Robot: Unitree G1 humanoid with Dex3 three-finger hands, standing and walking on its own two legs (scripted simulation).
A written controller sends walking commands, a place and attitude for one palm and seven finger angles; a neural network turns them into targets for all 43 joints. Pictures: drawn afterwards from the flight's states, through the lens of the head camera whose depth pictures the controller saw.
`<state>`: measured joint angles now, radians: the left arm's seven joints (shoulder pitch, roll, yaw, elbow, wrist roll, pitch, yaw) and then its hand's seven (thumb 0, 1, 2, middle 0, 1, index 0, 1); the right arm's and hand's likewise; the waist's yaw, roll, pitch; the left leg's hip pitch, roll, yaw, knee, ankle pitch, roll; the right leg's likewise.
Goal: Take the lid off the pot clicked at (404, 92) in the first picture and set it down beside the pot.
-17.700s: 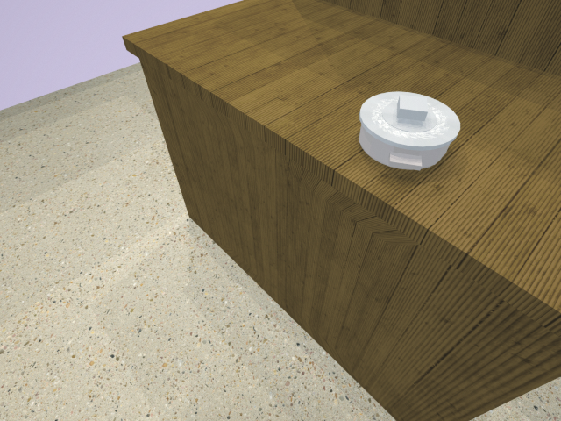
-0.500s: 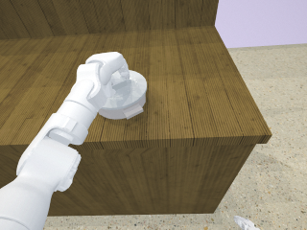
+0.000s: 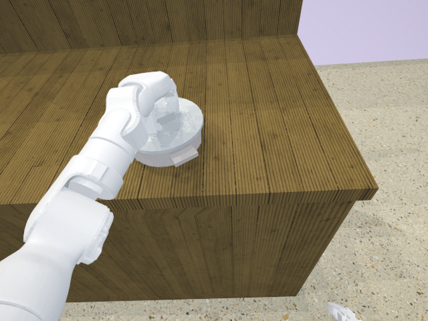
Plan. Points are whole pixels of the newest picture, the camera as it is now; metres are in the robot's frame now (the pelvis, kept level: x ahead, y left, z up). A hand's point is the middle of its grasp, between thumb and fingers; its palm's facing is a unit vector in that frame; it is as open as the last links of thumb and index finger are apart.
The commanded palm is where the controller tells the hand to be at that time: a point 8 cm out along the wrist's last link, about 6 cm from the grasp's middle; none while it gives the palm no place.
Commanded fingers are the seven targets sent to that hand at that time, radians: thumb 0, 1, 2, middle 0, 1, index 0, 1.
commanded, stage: close the fingers and squeeze the knob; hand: left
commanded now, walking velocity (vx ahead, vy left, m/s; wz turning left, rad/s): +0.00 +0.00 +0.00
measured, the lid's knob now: (159, 114) +0.48 +0.11 +0.15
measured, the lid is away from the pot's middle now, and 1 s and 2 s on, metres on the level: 0.00 0.00 0.00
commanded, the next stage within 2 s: lift the lid straight up in 0.88 s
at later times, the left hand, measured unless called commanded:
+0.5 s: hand (154, 115) +0.45 +0.11 +0.17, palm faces -0.31 -0.07 -0.95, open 8.0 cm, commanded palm +0.43 +0.12 +0.23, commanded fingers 0.00 0.31 1.05 -0.74 -0.91 -0.78 -0.93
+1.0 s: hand (152, 116) +0.45 +0.11 +0.17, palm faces -0.30 -0.08 -0.95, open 7.9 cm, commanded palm +0.44 +0.12 +0.24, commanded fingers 0.00 0.50 1.14 -0.82 -0.95 -0.89 -0.97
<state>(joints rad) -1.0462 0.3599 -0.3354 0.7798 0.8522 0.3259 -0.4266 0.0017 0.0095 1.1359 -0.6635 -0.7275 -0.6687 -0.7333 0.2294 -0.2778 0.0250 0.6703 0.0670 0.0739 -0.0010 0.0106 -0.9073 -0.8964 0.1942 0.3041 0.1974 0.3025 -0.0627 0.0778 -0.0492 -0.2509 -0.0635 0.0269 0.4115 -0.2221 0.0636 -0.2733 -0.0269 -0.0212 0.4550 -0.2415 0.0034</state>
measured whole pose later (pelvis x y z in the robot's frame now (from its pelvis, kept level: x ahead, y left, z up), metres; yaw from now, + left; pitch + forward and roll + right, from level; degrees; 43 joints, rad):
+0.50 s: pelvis +0.00 +0.00 +0.00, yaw +0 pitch +4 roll +0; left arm -1.06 0.35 -0.32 0.80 0.85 0.32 -0.43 -0.02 0.11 0.95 -0.64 -0.85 -0.68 -0.89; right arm 0.22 -0.27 0.03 0.67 0.06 0.07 0.00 0.01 -0.91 -0.90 0.19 0.30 0.20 0.30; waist -0.06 0.08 -0.05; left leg -0.25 -0.06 0.03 0.41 -0.22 0.06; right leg -0.28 -0.03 -0.02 0.45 -0.24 0.00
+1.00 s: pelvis +0.00 +0.00 +0.00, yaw +0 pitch +3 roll +0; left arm -1.03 0.37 -0.31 0.77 0.85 0.32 -0.42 0.00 0.11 0.97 -0.63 -0.84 -0.69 -0.88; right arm 0.21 -0.28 0.03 0.66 0.07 0.08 -0.01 0.01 -0.91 -0.90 0.19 0.30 0.20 0.30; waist -0.07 0.07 -0.05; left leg -0.25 -0.06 0.03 0.41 -0.22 0.06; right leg -0.27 -0.02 -0.02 0.45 -0.23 0.00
